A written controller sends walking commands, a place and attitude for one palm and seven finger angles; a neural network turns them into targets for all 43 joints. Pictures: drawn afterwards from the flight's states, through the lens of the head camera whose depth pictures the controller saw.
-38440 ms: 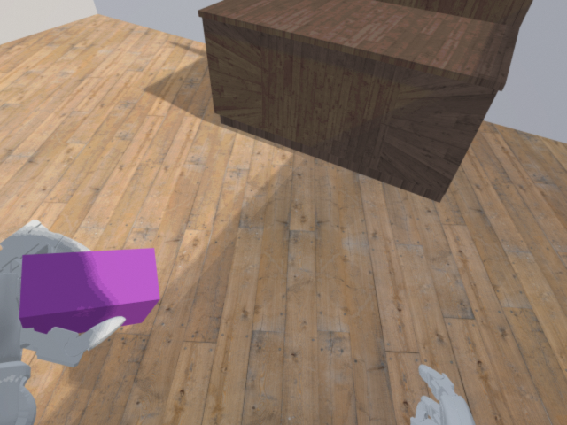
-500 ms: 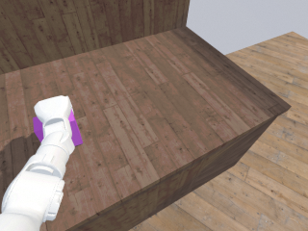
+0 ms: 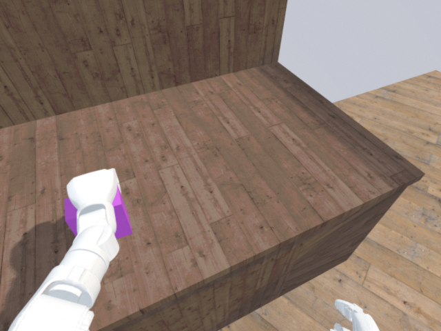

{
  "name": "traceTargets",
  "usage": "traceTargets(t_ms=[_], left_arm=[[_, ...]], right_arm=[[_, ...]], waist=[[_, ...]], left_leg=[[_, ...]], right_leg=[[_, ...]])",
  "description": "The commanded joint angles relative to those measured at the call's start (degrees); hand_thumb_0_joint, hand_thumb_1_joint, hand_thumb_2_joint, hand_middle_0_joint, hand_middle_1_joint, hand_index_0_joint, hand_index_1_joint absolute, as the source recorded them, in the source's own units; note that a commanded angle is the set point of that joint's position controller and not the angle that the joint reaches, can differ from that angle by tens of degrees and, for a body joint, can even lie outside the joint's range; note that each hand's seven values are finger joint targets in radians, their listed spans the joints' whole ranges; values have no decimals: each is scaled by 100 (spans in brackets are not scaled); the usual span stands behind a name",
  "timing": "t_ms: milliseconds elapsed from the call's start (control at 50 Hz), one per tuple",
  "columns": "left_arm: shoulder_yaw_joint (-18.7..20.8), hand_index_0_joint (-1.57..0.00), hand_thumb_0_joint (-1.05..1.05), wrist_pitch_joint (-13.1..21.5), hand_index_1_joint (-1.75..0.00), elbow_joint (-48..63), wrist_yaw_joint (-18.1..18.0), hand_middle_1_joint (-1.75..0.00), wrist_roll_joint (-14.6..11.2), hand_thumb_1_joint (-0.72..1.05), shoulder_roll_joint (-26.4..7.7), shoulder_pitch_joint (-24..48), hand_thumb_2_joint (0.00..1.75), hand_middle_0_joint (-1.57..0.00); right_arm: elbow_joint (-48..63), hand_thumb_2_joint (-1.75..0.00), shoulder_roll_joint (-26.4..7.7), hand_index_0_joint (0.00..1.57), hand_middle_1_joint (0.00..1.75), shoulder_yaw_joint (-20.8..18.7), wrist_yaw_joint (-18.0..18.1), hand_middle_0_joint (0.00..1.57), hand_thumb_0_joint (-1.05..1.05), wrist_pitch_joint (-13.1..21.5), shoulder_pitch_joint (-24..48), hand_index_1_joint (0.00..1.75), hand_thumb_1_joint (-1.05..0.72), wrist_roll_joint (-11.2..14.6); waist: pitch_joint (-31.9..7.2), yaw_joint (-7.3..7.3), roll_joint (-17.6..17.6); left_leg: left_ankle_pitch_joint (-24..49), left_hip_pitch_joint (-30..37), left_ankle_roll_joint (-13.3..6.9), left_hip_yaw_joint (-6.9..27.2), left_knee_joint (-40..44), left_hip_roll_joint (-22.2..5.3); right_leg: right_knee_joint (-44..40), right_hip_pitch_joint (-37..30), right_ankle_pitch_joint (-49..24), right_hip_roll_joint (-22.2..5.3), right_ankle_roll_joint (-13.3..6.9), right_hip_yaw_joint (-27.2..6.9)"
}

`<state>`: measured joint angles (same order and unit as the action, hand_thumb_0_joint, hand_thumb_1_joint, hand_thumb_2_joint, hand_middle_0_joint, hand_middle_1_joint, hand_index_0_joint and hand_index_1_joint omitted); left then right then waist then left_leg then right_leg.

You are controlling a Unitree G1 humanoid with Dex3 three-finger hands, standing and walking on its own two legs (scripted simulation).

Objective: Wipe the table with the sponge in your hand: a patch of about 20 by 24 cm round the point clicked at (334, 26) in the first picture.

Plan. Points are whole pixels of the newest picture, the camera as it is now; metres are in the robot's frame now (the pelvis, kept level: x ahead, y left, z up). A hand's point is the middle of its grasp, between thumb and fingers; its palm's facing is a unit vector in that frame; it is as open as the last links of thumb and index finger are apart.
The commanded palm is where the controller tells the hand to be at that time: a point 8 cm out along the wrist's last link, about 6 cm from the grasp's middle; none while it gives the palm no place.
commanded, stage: wipe back along the middle lane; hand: left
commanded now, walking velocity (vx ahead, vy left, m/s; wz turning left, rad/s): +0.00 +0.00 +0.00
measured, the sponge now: (103, 222) +0.35 +0.29 -0.04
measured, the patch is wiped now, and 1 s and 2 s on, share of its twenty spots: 0.50 0.65 0.70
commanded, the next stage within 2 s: slide across to the third lane in 1.02 s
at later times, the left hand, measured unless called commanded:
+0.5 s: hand (106, 221) +0.32 +0.25 +0.01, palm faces -0.03 -0.05 -1.00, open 9.8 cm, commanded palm +0.28 +0.23 +0.05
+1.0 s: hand (116, 241) +0.28 +0.22 +0.01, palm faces -0.03 -0.07 -1.00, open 9.8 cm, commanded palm +0.23 +0.20 +0.05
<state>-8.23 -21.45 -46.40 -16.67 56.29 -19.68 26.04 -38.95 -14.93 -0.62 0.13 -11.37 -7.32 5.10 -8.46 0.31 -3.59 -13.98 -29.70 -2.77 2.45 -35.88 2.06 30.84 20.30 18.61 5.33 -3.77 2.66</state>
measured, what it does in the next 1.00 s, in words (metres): stands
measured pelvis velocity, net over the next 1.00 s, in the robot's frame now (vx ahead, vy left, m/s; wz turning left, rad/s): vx -0.01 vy -0.01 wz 0.00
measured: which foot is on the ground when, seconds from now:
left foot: down 0.00-1.00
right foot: down 0.00-1.00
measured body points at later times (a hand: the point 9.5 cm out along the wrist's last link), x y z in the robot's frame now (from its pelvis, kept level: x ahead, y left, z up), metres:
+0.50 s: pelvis -0.01 +0.01 +0.00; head -0.02 -0.01 +0.45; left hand +0.32 +0.25 +0.07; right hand +0.17 -0.22 -0.11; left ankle +0.04 +0.08 -0.73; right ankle -0.04 -0.08 -0.73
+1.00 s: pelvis -0.01 -0.01 +0.00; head -0.04 -0.03 +0.45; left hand +0.27 +0.22 +0.07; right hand +0.22 -0.21 -0.08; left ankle +0.04 +0.08 -0.73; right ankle -0.04 -0.08 -0.73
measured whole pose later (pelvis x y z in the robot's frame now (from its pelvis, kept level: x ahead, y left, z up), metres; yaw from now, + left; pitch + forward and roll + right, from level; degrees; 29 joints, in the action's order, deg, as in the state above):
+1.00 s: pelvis -0.01 -0.01 +0.00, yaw +0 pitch +2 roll -1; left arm -17.6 -30.9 -23.5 -15.9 56.6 -13.7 8.6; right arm -37.0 -13.3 1.1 -1.7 -11.9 -1.7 5.2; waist -7.7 4.4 -4.3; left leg -14.0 -24.2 -2.3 1.8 -35.8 2.4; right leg 33.3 16.1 19.8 4.9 -4.4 2.1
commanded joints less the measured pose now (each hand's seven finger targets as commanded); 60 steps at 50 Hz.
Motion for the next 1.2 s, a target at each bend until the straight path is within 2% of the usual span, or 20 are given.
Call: traceTargets(t_ms=[0,140,200,240,320,340,400,440,460,540,560,640,660,840,900,940,960,1020,1040,1180], left_arm=[[56,-120,0,-9,-160,813,12,-160,63,10,-662,1090,130,-120],[-42,-120,0,-222,-160,1160,-14,-160,144,10,-541,1051,130,-120],[-376,-120,0,-297,-160,1235,-9,-160,115,10,-154,1072,130,-120],[-75,-120,0,-321,-160,1290,-24,-160,97,10,-453,893,130,-120],[-424,-120,0,-393,-160,1508,-14,-160,-59,10,75,432,130,-120],[-215,-120,0,-403,-160,1527,-16,-160,-10,10,-171,413,130,-120],[-466,-120,0,-490,-160,1732,3,-160,-18,10,94,251,130,-120],[-398,-120,0,-559,-160,1831,-2,-160,77,10,-15,139,130,-120],[-707,-120,0,-566,-160,1973,12,-160,19,10,336,90,130,-120],[-573,-120,0,-679,-160,2134,45,-160,8,10,162,-140,130,-120],[-848,-120,0,-678,-160,2298,64,-160,-58,10,453,-148,130,-120],[-756,-120,0,-764,-160,2416,90,-160,-21,10,322,-320,130,-120],[-954,-120,0,-762,-160,2524,86,-160,-67,10,552,-330,130,-120],[-728,-120,0,-884,-160,2706,110,-160,-13,10,263,-661,130,-120],[-1047,-120,0,-897,-160,2853,168,-160,-51,10,551,-732,130,-120],[-715,-120,0,-890,-160,2957,165,-160,-9,10,203,-981,130,-120],[-977,-120,0,-878,-160,3108,192,-160,-82,10,507,-1168,130,-120],[-900,-120,0,-891,-160,3283,227,-160,-139,10,387,-1531,130,-120],[-582,-120,0,-881,-160,3287,216,-160,-94,10,55,-1503,130,-120],[-768,-120,0,-919,-160,3577,213,-160,-90,10,163,-878,130,-120]], right_arm=[[731,-90,-691,20,30,-209,9,20,0,185,481,30,-90,-5],[788,-90,-701,20,30,-180,11,20,0,174,752,30,-90,0],[814,-90,-632,20,30,-168,-4,20,0,196,768,30,-90,4],[798,-90,-687,20,30,-195,8,20,0,211,813,30,-90,-22],[899,-90,-597,20,30,-172,-38,20,0,245,880,30,-90,3],[849,-90,-666,20,30,-192,-29,20,0,247,911,30,-90,-16],[942,-90,-607,20,30,-159,-59,20,0,258,976,30,-90,6],[920,-90,-639,20,30,-166,-86,20,0,267,1091,30,-90,-6],[977,-90,-579,20,30,-164,-119,20,0,283,1047,30,-90,1],[1003,-90,-610,20,30,-162,-148,20,0,280,1241,30,-90,8],[1056,-90,-552,20,30,-146,-166,20,0,288,1213,30,-90,16],[1067,-90,-576,20,30,-132,-171,20,0,255,1408,30,-90,27],[1115,-90,-528,20,30,-126,-185,20,0,266,1380,30,-90,28],[1098,-90,-538,20,30,-90,-151,20,0,242,1647,30,-90,21],[1150,-90,-473,20,30,-47,-176,20,0,244,1670,30,-90,40],[1142,-90,-536,20,30,-72,-175,20,0,244,1738,30,-90,19],[1223,-90,-458,20,30,-57,-184,20,0,261,1729,30,-90,22],[1247,-90,-458,20,30,-25,-190,20,0,248,1836,30,-90,41],[1187,-90,-532,20,30,-49,-163,20,0,246,1837,30,-90,16],[1134,-90,-468,20,30,-26,-91,20,0,282,1924,30,-90,26]], waist=[[-1223,-4,276],[-899,47,230],[-919,-6,321],[-1012,121,169],[-1141,127,468],[-1115,172,412],[-959,146,548],[-895,242,267],[-869,164,293],[-815,291,289],[-861,210,344],[-709,308,384],[-658,243,480],[-649,396,419],[-612,319,482],[-613,423,357],[-714,382,530],[-693,407,671],[-655,443,615],[-465,330,422]], left_leg=[[1260,1314,-43,177,228,-24],[1052,1367,-4,289,343,-32],[913,1469,1,323,372,-60],[919,1488,21,344,383,-77],[988,1495,9,307,343,-63],[1027,1517,21,342,344,-79],[911,1428,16,347,373,-66],[1001,1512,52,425,390,-70],[1019,1561,37,397,370,-105],[893,1535,56,461,415,-91],[933,1603,27,416,385,-105],[814,1538,56,479,438,-92],[759,1550,37,461,443,-113],[764,1527,35,387,432,-22],[774,1556,3,335,400,1],[819,1511,19,359,409,20],[903,1548,-15,297,371,35],[954,1514,-21,255,357,69],[971,1474,-7,275,365,78],[727,1553,-30,233,469,81]], right_leg=[[-401,-143,-2122,-256,-49,-437],[-429,78,-1691,-212,-115,-433],[-437,204,-1341,-187,-94,-310],[-399,144,-1298,-173,-151,-395],[-367,14,-1423,-168,-100,-322],[-355,13,-1506,-162,-140,-395],[-345,55,-1320,-151,-108,-313],[-322,117,-1341,-147,-174,-364],[-263,178,-1250,-135,-157,-261],[-290,132,-1156,-123,-198,-345],[-248,117,-1179,-127,-165,-250],[-275,132,-1112,-116,-199,-361],[-237,173,-979,-103,-176,-280],[-324,-58,-1213,-128,-214,-524],[-336,-71,-1215,-130,-180,-475],[-329,-179,-1397,-131,-232,-628],[-304,-300,-1536,-154,-180,-567],[-376,-444,-1788,-180,-147,-690],[-380,-481,-1952,-176,-188,-820],[-520,-358,-1562,-213,-148,-810]])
